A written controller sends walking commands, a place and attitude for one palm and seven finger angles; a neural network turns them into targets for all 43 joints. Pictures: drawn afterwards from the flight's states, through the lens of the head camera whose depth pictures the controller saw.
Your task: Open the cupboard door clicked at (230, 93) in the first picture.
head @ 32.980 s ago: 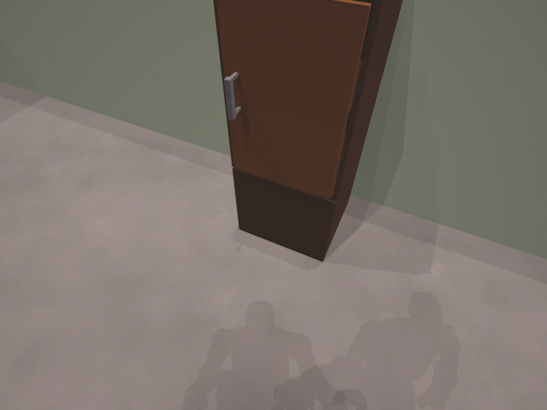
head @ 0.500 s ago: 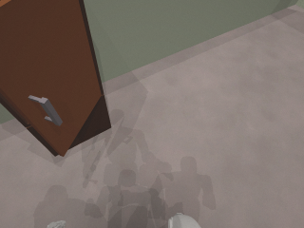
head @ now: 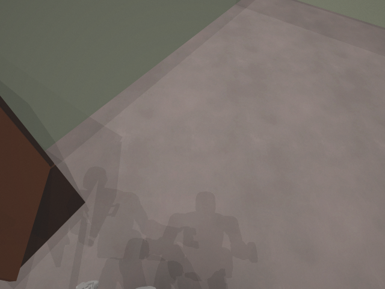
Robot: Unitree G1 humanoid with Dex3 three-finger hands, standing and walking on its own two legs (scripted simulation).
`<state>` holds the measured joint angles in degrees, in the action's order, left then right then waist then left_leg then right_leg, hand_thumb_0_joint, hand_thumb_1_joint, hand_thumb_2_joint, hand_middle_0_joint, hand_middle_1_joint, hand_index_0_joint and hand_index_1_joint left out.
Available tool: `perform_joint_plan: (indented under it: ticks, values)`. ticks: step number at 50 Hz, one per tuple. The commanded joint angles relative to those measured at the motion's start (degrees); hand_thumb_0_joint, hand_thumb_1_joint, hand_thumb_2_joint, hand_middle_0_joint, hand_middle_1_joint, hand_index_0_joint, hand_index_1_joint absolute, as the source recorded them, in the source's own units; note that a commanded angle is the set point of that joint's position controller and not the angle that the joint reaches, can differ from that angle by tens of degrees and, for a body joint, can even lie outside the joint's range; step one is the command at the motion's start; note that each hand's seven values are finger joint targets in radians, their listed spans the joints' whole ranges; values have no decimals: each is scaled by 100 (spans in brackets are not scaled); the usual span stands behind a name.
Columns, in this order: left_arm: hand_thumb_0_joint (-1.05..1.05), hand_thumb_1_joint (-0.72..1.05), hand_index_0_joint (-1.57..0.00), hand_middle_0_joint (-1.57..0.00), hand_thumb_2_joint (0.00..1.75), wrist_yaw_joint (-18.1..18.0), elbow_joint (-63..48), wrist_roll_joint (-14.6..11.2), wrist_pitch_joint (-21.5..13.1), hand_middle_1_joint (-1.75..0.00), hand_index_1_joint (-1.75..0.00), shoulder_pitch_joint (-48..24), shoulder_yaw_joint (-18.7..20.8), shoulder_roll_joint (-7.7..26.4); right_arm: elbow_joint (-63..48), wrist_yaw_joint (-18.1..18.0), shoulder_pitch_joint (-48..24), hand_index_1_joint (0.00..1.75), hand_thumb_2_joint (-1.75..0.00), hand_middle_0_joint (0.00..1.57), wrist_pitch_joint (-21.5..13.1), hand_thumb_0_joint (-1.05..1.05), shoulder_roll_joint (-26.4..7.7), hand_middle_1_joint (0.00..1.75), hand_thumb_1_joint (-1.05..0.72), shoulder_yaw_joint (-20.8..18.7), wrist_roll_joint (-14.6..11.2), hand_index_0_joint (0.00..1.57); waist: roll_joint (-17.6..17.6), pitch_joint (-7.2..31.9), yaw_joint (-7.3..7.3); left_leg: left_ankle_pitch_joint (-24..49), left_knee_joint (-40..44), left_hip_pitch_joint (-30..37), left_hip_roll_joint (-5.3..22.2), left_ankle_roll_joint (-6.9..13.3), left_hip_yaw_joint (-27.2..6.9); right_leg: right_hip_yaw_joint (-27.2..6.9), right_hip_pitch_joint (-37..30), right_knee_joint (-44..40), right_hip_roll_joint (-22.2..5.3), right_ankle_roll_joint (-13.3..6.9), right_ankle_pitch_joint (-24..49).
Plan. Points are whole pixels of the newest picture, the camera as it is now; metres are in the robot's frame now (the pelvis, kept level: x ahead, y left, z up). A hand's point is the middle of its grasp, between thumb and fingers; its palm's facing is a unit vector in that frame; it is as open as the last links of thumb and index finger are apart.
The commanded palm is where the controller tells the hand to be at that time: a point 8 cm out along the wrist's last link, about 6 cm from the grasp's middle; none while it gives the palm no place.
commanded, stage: walk to a spot facing it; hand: left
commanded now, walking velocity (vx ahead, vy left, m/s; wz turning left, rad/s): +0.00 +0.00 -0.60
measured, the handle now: out of the picture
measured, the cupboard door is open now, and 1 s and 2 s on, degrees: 38 38 38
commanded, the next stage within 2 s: turn to face it in 1.50 s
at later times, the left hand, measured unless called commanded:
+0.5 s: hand (137, 255) +0.21 +0.14 -0.15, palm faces -0.25 -0.94 -0.23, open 7.4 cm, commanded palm none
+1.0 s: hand (215, 149) +0.52 -0.06 -0.14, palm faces -0.61 -0.76 -0.22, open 7.4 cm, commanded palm none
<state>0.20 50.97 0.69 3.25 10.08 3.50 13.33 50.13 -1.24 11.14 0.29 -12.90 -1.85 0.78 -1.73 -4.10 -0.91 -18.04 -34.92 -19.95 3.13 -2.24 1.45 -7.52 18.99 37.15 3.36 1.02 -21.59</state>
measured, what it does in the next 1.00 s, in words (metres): walks ahead, turning right: right foot, then left foot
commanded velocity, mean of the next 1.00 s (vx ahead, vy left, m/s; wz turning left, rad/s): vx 0.30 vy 0.00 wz -0.54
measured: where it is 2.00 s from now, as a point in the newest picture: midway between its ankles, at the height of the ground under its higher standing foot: (265, 208)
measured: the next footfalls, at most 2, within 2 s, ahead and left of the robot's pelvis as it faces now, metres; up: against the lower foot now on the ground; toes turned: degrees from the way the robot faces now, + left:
right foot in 0.34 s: +0.05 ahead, -0.15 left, +0.00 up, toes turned -19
left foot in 0.66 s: +0.31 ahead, +0.05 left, +0.00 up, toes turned -20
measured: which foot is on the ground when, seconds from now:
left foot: down 0.00-0.34, up 0.36-0.64, down 0.66-1.00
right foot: up 0.00-0.32, down 0.34-0.64, up 0.66-1.00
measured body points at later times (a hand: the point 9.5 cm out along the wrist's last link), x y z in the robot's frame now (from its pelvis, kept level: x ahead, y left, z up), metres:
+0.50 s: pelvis +0.09 -0.04 +0.01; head +0.12 -0.05 +0.46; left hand +0.22 +0.19 -0.13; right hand +0.05 -0.31 -0.13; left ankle +0.12 +0.10 -0.66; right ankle +0.01 -0.14 -0.72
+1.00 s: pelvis +0.29 -0.13 +0.00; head +0.32 -0.17 +0.45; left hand +0.56 -0.02 -0.12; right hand +0.09 -0.29 -0.14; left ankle +0.28 +0.06 -0.72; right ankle +0.29 -0.26 -0.71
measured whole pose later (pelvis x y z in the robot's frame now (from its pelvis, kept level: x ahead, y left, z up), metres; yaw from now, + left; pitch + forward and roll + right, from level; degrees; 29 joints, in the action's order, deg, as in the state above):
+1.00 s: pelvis +0.29 -0.13 +0.00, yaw -36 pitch +2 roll +1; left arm 3.6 51.3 1.4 0.0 4.8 4.4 13.5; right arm 58.3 -0.1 25.2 -2.3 -11.6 -1.7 2.4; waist 0.6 -3.7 -2.9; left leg -23.1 -25.8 -2.3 9.0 -5.7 15.1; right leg 6.8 28.1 39.9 -3.5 -1.9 -14.3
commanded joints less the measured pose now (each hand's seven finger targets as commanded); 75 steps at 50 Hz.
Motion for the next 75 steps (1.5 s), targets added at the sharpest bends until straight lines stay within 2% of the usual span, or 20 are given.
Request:
perform_joint_plan:
  ticks: [1, 6, 13, 15, 16, 17, 18, 30, 31, 33, 35, 41, 49, 50, 51, 52, 58, 70, 73, 75]
  values:
    - [0, 90, -20, -20, 90, 85, -789, 9, -150, -30, -30, -198, 204, 721, -332, -148, 745, 30, -90, 20, -136, 0, -1533, 30, -90, -346, 120, 20, 906, 521, -91, 860, 1992, 871, 2628, 1362, -2548, 275, 1292, 2624, -418, 69, -1211]
    - [0, 90, -20, -20, 90, 227, -534, 39, -102, -30, -30, -156, 182, 338, -269, -161, 511, 30, -90, 20, -157, 0, -984, 30, -90, -215, 146, 20, 1348, 547, 55, 2654, 1431, 1321, 1434, 762, -206, 967, 1178, 2302, -490, 203, -429]
    - [0, 90, -20, -20, 90, 355, -609, 73, -235, -30, -30, -596, 120, 334, 9, -8, 1013, 30, -90, 20, -160, 0, -1172, 30, -90, -344, 146, 20, 1304, 434, -235, 443, 1445, 1316, 1701, 684, 235, 1556, 303, 16, -383, -26, -492]
    - [0, 90, -20, -20, 90, 319, -311, 85, -278, -30, -30, 171, 204, 510, -19, 25, 782, 30, -90, 20, -153, 0, -1144, 30, -90, -335, 116, 20, 700, 569, 206, -122, 475, 456, 1406, 378, 624, 1590, -1181, -945, -214, -224, 208]
    - [0, 90, -20, -20, 90, 248, -72, 120, -355, -30, -30, 993, 321, 1032, -173, 89, 528, 30, -90, 20, -167, 0, -846, 30, -90, -278, 19, 20, -482, 846, 643, -482, -985, -801, 895, 107, 1245, 158, -2539, -1643, -1131, -656, -506]
    - [0, 90, -20, -20, 90, 135, 139, 85, -389, -30, -30, 1688, 500, 1738, -619, 127, -263, 30, -90, 20, -184, 0, -443, 30, -90, -151, -15, 20, -2118, 640, 1075, -2281, -2629, -2479, 79, -134, 1109, -2452, -3006, -2348, -2543, -1392, -89]
    - [0, 90, -20, -20, 90, 32, 153, 10, -411, -30, -30, 1779, 492, 1728, -720, 105, -606, 30, -90, 20, -184, 0, -738, 30, -90, -182, 22, 20, -1458, 342, 1058, -1862, -3221, -2951, 286, -76, 103, -2648, -2780, -2464, -2734, -1722, 123]
    - [0, 90, -20, -20, 90, 100, 2, 42, -553, -30, -30, 305, 357, 1056, -74, 155, 578, 30, -90, 20, -363, 0, -523, 30, -90, -276, 31, 20, -299, 310, -258, 663, 405, 1062, -205, -194, 615, -445, -14, -1563, -1104, -913, 541]
    - [0, 90, -20, -20, 90, 107, -1, 50, -549, -30, -30, 267, 305, 812, 108, 84, 1194, 30, -90, 20, -407, 0, -818, 30, -90, -352, 38, 20, 344, 631, -525, 383, 791, 2111, 78, -135, 253, -247, 437, -572, -778, -714, 646]
    - [0, 90, -20, -20, 90, 154, -272, -12, -543, -30, -30, 324, 179, 320, 348, -38, 2500, 30, -90, 20, -462, 0, -1721, 30, -90, -488, 197, 20, 2307, 1354, -885, -1653, 2259, 3069, 2716, 882, -3527, 511, 2116, 2959, 93, -280, -1393]
    - [0, 90, -20, -20, 90, 214, -308, 76, -614, -30, -30, -125, 224, 379, 110, -21, 1693, 30, -90, 20, -463, 0, -1342, 30, -90, -384, 177, 20, 816, 390, -518, -974, 2324, 1876, 2583, 1109, -2921, 372, 2455, 3846, -616, -304, -479]
    - [0, 90, -20, -20, 90, 396, -248, 92, -375, -30, -30, -134, 85, -10, 246, -35, 1152, 30, -90, 20, -544, 0, -731, 30, -90, -204, 121, 20, 1361, 182, -37, 1545, 2077, 1364, 1503, 596, 347, 1035, 1656, 2046, -885, -90, 565]
    - [0, 90, -20, -20, 90, 343, -135, 101, -431, -30, -30, 61, 148, 286, 408, 59, 1141, 30, -90, 20, -398, 0, -944, 30, -90, -245, 126, 20, 628, 354, 363, 2105, 918, 911, 1529, 463, 1077, 1711, -666, -84, -354, -413, 831]
    - [0, 90, -20, -20, 90, 291, 180, 117, -497, -30, -30, 1042, 242, 576, 379, 82, 978, 30, -90, 20, -399, 0, -876, 30, -90, -215, 87, 20, 92, 780, 831, 2387, -436, 349, 1185, 273, 1370, 1490, -2050, -397, -326, -603, 684]
    - [0, 90, -20, -20, 90, 173, 410, 158, -568, -30, -30, 1944, 433, 1313, 185, 159, 904, 30, -90, 20, -410, 0, -459, 30, -90, -122, -24, 20, -1551, 1340, 1205, 273, -2502, -1292, 426, 32, 1631, -853, -3419, -1167, -1840, -1154, 80]
    - [0, 90, -20, -20, 90, 80, 478, 13, -564, -30, -30, 2129, 491, 1715, -15, 128, 655, 30, -90, 20, -432, 0, -397, 30, -90, -120, -61, 20, -1975, 1538, 1138, -1748, -3918, -2169, 23, -10, 738, -2745, -3543, -2143, -2788, -1559, 699]
    - [0, 90, -20, -20, 90, -31, 183, 24, -713, -30, -30, 474, 161, 611, 455, 107, 718, 30, -90, 20, -233, 0, -172, 30, -90, -165, 78, 20, -472, 380, -24, -86, -2861, -1254, 632, -148, 84, -74, -923, -2146, -1735, -1206, 2888]
    - [0, 90, -20, -20, 90, -37, 764, -1, -786, -30, -30, 1001, 138, 599, 330, 168, 187, 30, -90, 20, -437, 0, -297, 30, -90, -216, 70, 20, -245, 243, -199, 1047, 501, 422, -114, 163, 579, 250, -1341, -1198, -1338, -913, 3831]
    - [0, 90, -20, -20, 90, 7, 528, -80, -796, -30, -30, 1256, 23, 174, 823, 20, 2270, 30, -90, 20, -432, 0, -1436, 30, -90, -440, 185, 20, 1961, 1755, -768, 1352, 1593, 3453, 2593, 1412, -2985, 867, 1259, 3311, 9, -376, -1024]
    - [0, 90, -20, -20, 90, 2, 433, 23, -755, -30, -30, 663, 67, 234, 624, 11, 1380, 30, -90, 20, -408, 0, -986, 30, -90, -330, 135, 20, 961, 664, -426, 656, 1949, 1827, 2424, 1376, -2411, 524, 1788, 4226, -580, -371, -516]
